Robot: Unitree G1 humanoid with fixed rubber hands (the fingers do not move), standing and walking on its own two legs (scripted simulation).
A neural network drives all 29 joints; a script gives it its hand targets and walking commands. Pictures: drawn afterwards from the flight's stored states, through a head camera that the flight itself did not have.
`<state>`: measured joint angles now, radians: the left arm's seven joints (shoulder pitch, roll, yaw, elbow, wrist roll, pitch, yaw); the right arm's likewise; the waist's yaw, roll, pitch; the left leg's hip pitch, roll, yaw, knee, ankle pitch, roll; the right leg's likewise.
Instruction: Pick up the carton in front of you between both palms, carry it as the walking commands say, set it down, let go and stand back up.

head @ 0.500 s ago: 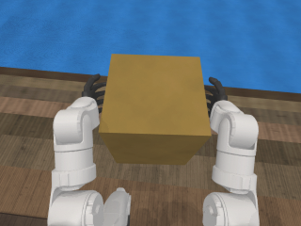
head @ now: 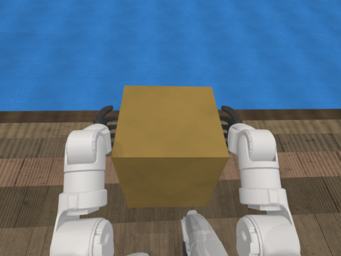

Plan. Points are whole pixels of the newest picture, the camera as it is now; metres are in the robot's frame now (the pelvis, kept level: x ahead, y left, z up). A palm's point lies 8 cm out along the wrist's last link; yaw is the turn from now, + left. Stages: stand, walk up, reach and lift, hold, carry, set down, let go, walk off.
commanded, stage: carry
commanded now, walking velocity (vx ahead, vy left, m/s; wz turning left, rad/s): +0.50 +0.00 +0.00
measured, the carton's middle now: (167, 150) +0.36 -0.03 +0.00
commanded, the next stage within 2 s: none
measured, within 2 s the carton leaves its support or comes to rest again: neither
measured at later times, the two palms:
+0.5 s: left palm (101, 81) +0.71 +0.19 -0.08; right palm (179, 79) +0.72 -0.11 -0.10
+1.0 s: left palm (117, 61) +1.09 +0.17 -0.28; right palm (170, 57) +1.11 -0.13 -0.27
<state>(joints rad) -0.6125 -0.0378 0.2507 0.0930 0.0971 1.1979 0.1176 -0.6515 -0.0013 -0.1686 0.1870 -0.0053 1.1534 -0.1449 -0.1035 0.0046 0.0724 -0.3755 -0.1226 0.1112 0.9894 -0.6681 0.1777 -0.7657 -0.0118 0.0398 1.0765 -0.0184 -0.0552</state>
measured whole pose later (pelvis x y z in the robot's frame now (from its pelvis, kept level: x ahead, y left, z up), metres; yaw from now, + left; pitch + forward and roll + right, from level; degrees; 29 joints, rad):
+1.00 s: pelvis +0.75 +0.01 -0.40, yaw +0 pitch +1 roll +0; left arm -0.53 -0.05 0.17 0.06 0.08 1.07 0.14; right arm -0.58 -0.01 -0.16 0.15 0.02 1.04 -0.14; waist 0.03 -0.02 -0.02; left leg -0.49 -0.06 0.05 1.76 -0.63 0.07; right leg -0.46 0.07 -0.09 0.69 -0.12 -0.14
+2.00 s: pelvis +1.51 +0.02 -0.74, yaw +0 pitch +2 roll -1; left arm -0.61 0.02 0.08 0.25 -0.06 1.03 0.19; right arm -0.49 0.05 -0.26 0.08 -0.09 1.06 -0.11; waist 0.18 0.01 0.02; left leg -0.73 0.01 -0.07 0.93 0.08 0.04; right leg -0.39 0.17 -0.02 0.99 -0.63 -0.15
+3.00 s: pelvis +2.14 +0.04 -0.99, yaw +0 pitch +6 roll +0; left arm -0.51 -0.03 0.16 -0.01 0.00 1.03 0.14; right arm -0.44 0.07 -0.19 -0.07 -0.06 1.02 -0.14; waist 0.00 -0.01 -0.01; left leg -0.46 -0.02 0.03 0.61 -0.25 0.04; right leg -0.37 0.00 0.00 0.60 -0.33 0.00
